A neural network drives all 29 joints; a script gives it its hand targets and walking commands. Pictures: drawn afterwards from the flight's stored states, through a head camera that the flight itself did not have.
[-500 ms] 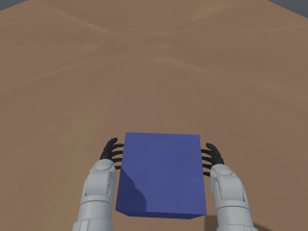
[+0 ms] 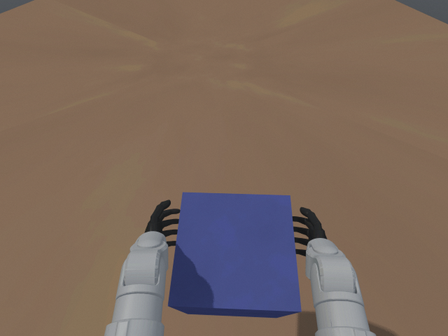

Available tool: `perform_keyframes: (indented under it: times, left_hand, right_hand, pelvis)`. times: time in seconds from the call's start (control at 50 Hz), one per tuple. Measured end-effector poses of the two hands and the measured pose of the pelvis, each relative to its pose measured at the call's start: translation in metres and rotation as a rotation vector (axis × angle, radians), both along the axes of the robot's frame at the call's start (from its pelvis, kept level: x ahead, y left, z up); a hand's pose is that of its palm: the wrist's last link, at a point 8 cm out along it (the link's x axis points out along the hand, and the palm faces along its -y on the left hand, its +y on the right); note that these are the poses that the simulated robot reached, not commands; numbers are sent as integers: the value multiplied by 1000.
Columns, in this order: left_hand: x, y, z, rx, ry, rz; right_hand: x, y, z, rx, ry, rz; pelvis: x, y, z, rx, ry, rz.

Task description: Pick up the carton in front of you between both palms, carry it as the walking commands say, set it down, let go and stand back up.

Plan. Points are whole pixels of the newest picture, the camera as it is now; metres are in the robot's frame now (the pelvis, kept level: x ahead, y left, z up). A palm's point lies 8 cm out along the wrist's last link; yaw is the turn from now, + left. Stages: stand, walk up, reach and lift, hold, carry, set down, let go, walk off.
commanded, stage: carry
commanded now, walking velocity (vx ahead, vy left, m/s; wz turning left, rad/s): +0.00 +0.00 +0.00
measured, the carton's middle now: (233, 260) +0.32 +0.00 -0.06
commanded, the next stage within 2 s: hold in 0.12 s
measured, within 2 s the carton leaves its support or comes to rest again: neither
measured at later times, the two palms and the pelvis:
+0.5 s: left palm (163, 237) +0.29 +0.13 +0.06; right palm (332, 260) +0.26 -0.16 +0.05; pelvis -0.01 +0.01 +0.01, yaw -6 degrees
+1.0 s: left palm (175, 260) +0.33 +0.14 -0.09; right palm (303, 273) +0.31 -0.15 -0.10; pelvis -0.04 +0.02 -0.04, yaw -6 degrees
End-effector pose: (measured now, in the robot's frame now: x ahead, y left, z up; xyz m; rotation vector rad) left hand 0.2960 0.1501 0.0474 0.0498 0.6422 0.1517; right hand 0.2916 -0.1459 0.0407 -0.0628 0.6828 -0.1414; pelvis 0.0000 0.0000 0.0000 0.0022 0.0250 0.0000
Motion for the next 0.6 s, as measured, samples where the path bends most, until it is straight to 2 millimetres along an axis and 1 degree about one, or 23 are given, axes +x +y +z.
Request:
perform_keyframes:
  times: [0.12,0.22,0.28,0.38,0.46,0.52,0.6]
  left_hand:
    - [-2,-1,0,0,0,0]
    - [-9,-2,3,0,5,-20]
    - [-10,-6,5,-3,3,-44]
    - [-6,-16,8,-10,0,-93]
    - [-3,-18,10,-14,-3,-111]
    - [-1,-17,11,-22,-4,-110]
    - [6,-15,9,-39,1,-86]
  right_hand:
    - [-2,-1,0,0,0,-1]
    - [-10,-4,2,1,4,5]
    - [-16,-7,3,1,3,-15]
    - [-27,-16,7,4,-2,-71]
    - [-32,-18,10,10,-6,-95]
    - [-33,-17,11,15,-7,-104]
    - [-26,-13,8,28,-4,-116]
  pelvis:
    - [-2,-1,0,0,0,0]
    - [-4,-1,6,3,-92,-17]
    - [-7,1,8,-6,-126,-50]
    - [-11,6,8,-10,-159,-74]
    - [-13,10,7,-12,-173,-94]
    - [-15,14,6,-13,-180,-105]
    - [-17,19,4,-13,-183,-115]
